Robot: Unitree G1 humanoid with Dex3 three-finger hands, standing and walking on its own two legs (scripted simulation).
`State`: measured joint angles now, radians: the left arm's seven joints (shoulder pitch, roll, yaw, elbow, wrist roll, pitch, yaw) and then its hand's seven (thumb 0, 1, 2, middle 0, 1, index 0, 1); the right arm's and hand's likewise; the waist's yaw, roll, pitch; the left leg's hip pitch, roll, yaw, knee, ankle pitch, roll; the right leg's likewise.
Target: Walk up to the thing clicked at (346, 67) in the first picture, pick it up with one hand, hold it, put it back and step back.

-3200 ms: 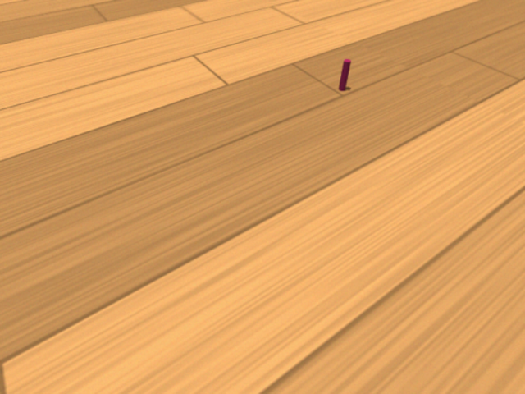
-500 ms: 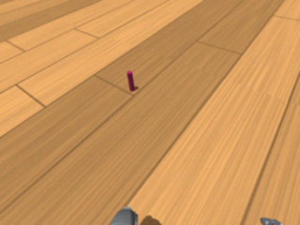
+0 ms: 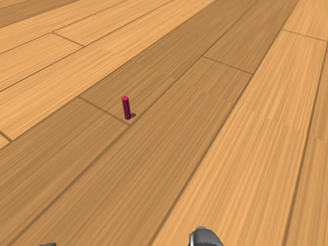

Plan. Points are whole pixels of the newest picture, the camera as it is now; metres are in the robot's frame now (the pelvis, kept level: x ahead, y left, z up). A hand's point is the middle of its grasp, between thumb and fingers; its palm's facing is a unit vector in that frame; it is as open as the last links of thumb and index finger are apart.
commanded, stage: walk up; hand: left
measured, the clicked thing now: (126, 108) +1.19 +0.26 -0.67
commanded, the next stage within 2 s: none
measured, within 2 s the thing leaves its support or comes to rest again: neither
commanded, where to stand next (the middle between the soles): +0.87 +0.02 m, yaw +1 degrees
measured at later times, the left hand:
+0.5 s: hand (76, 211) +0.25 +0.25 -0.13, palm faces +0.04 -0.92 -0.38, open 7.4 cm
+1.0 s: hand (82, 146) +0.48 +0.29 -0.14, palm faces -0.05 -0.94 -0.34, open 7.4 cm
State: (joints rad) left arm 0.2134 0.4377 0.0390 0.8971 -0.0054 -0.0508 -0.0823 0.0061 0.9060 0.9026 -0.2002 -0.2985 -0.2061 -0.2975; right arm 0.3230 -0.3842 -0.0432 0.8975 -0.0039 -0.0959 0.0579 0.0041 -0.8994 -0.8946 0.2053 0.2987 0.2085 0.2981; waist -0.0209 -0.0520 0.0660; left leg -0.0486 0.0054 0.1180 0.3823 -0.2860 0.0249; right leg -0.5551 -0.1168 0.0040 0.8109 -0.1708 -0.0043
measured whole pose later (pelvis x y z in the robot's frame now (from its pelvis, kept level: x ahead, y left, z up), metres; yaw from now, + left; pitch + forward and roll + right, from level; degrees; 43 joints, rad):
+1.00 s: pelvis +0.42 +0.02 +0.00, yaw +1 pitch -3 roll +2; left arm 0.27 0.42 0.04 0.93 0.01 -0.03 -0.08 0.01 0.91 0.90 -0.20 -0.30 -0.21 -0.30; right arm 0.33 -0.40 -0.05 0.88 -0.01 -0.08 0.05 0.00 -0.90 -0.89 0.21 0.30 0.21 0.30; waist -0.02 -0.04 0.08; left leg -0.08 0.02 0.12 0.43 -0.29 0.01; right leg -0.50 -0.12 0.00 0.73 -0.18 -0.01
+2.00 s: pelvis +0.73 +0.04 +0.00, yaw +0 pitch -4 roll +1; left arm 0.29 0.42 0.04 0.92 0.01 -0.02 -0.06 0.01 0.91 0.90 -0.20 -0.30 -0.21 -0.30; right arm 0.35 -0.39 -0.04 0.85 -0.01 -0.07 0.03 0.00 -0.90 -0.89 0.21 0.30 0.21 0.30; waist -0.02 -0.03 0.09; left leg -0.12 0.02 0.12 0.46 -0.28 0.02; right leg -0.48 -0.10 0.01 0.75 -0.21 0.00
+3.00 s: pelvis +0.83 +0.03 +0.00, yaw +1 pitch -2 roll +0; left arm 0.15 0.35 -0.01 1.15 -0.01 -0.01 -0.02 0.01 0.90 0.90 -0.20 -0.30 -0.21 -0.30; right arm 0.06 -0.36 0.01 1.09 0.00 -0.03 0.01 0.00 -0.90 -0.89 0.20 0.30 0.21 0.30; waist 0.03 0.03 0.06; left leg -0.21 0.04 0.01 0.44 -0.19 -0.02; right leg -0.17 -0.03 -0.03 0.43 -0.22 0.02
